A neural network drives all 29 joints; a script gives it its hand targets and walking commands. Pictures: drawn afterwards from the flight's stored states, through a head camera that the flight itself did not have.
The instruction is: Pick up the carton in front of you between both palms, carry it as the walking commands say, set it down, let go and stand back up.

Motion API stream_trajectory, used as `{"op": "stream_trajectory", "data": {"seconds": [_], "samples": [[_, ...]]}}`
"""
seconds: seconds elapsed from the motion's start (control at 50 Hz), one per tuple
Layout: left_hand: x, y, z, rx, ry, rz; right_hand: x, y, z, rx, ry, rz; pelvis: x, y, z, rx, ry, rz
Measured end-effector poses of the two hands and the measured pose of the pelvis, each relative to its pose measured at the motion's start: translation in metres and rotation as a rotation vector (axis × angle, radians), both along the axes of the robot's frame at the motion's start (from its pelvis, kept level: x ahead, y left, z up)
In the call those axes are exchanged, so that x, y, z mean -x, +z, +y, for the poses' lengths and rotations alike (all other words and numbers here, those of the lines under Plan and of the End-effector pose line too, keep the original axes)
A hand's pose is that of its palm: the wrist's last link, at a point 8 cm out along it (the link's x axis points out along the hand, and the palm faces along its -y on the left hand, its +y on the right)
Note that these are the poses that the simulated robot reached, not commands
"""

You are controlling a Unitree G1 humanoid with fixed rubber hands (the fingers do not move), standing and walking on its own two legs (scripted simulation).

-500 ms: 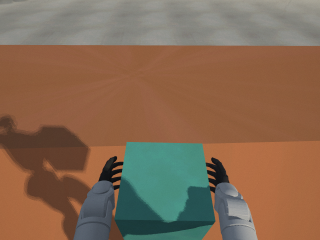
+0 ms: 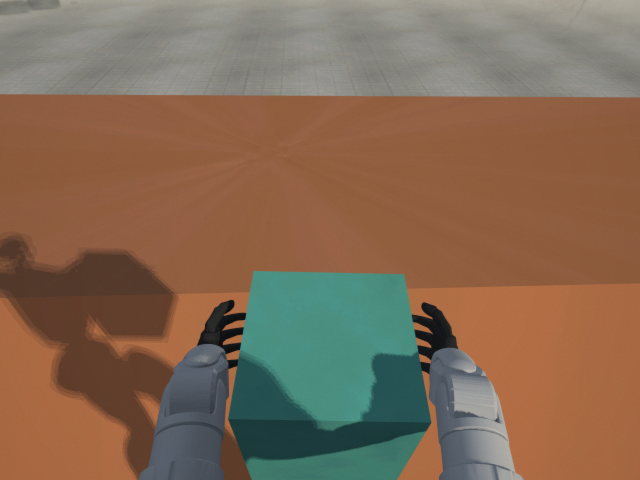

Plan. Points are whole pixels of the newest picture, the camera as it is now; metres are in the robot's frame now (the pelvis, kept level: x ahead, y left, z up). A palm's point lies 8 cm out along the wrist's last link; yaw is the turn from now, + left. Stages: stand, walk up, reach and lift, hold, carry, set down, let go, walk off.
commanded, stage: reach and lift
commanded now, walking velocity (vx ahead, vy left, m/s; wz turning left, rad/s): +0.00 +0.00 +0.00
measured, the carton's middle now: (326, 381) +0.31 +0.00 -0.05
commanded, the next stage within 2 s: hold in 0.52 s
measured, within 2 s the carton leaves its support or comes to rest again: neither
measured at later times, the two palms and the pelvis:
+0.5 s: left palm (211, 349) +0.30 +0.15 +0.04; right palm (444, 352) +0.30 -0.15 +0.04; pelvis +0.02 +0.00 +0.01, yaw +0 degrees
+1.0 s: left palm (208, 347) +0.29 +0.15 +0.06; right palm (449, 351) +0.29 -0.15 +0.06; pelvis +0.00 +0.00 +0.00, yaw +0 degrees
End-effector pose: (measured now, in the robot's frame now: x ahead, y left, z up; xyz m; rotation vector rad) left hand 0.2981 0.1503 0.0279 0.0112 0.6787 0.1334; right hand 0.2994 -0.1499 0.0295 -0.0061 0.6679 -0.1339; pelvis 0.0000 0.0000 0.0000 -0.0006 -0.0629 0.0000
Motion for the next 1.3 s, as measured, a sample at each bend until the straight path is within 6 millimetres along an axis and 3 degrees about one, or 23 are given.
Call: {"op": "stream_trajectory", "data": {"seconds": [0.44, 0.7, 1.0, 1.14, 1.3], "samples": [[-0.004, 0.010, 0.000, -0.024, -0.020, 0.006, -0.003, 0.009, 0.000, 0.024, 0.016, 0.006, -0.017, 0.005, 0.001, 0.000, -0.002, -0.018], [0.002, 0.028, -0.001, -0.020, -0.016, -0.029, 0.002, 0.028, -0.001, 0.021, 0.012, -0.028, -0.014, 0.007, 0.000, 0.000, -0.001, -0.047], [0.005, 0.028, 0.000, -0.012, -0.009, -0.018, 0.005, 0.027, 0.000, 0.011, 0.006, -0.017, -0.005, 0.003, 0.001, 0.000, -0.004, -0.022], [-0.013, 0.041, -0.002, -0.005, 0.002, -0.073, -0.013, 0.039, -0.002, -0.006, -0.005, -0.072, -0.023, -0.005, -0.002, -0.002, -0.005, 0.061], [-0.054, 0.047, 0.003, 0.006, 0.020, -0.029, -0.059, 0.049, 0.003, -0.007, 0.006, -0.028, -0.075, -0.014, 0.003, -0.010, 0.013, 0.120]]}}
